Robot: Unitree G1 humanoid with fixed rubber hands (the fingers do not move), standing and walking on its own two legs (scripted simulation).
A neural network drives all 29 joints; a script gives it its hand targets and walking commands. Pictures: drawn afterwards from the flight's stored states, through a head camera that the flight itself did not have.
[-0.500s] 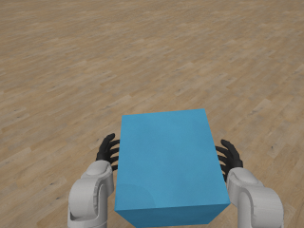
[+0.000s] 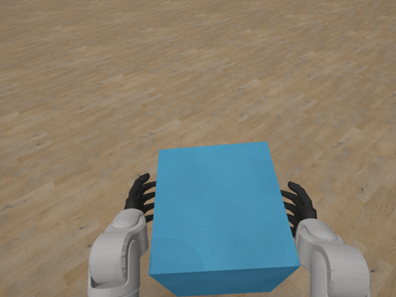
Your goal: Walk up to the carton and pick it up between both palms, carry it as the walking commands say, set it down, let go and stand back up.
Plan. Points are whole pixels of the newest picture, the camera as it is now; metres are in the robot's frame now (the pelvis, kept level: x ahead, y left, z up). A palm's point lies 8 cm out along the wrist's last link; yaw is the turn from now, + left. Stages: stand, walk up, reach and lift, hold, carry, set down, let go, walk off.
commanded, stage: carry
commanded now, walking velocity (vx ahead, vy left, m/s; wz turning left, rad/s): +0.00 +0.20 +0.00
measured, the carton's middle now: (218, 225) +0.27 -0.01 +0.03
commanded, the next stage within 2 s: none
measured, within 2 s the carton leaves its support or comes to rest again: neither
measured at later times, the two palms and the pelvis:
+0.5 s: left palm (117, 239) +0.21 +0.17 +0.09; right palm (296, 259) +0.18 -0.12 +0.09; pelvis -0.05 +0.04 +0.00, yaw -3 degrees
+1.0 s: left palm out of the picture +0.09 +0.06 +0.07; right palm out of the picture -0.04 -0.20 +0.05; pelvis -0.20 +0.05 +0.00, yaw -23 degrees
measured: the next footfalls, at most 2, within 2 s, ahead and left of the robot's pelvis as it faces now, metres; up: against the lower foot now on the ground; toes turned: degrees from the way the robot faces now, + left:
right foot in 0.16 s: +0.00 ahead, -0.14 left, +0.00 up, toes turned -9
left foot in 0.36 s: +0.05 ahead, +0.09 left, +0.00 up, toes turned +7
